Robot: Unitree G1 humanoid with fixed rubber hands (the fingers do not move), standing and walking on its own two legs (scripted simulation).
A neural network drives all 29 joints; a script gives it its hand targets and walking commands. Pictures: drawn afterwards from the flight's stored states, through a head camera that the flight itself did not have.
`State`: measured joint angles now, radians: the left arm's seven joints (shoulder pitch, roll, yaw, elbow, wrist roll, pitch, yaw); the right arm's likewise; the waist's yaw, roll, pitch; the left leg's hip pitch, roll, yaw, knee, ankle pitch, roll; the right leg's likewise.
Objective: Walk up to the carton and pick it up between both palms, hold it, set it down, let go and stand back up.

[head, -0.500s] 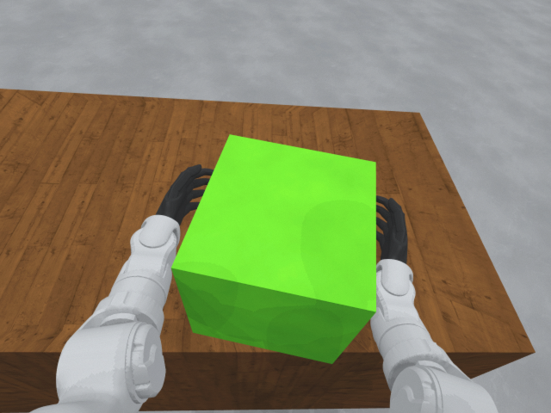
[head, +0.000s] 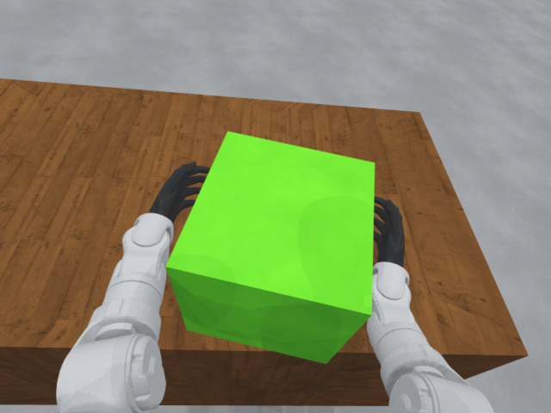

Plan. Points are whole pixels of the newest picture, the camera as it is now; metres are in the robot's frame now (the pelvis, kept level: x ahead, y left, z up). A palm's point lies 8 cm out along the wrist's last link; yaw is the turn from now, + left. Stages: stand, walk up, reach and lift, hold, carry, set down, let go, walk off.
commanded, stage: reach and lift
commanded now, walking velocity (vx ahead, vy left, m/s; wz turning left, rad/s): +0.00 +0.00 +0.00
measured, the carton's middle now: (277, 249) +0.38 -0.01 -0.02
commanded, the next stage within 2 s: none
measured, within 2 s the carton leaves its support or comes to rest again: leaves its support in 0.50 s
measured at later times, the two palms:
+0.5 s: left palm (184, 218) +0.39 +0.14 +0.05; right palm (407, 255) +0.34 -0.19 +0.04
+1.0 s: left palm (163, 204) +0.36 +0.15 +0.12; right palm (424, 227) +0.34 -0.18 +0.12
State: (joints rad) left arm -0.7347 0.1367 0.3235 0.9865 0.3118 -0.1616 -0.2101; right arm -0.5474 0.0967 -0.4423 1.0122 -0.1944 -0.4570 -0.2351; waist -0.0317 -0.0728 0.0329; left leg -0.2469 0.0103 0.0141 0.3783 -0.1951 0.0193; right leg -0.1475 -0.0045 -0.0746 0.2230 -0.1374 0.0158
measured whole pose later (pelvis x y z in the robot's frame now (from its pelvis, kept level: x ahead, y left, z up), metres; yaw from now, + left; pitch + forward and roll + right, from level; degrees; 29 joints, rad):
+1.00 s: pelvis -0.01 -0.01 +0.00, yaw -1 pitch -6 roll -1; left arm -0.54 0.04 0.25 0.45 0.19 0.29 -0.11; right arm -0.50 -0.03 -0.15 0.65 0.03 0.00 -0.17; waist -0.03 -0.07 0.04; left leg -0.04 0.00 0.03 0.31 -0.17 0.01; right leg 0.01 -0.01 -0.06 0.25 -0.16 0.01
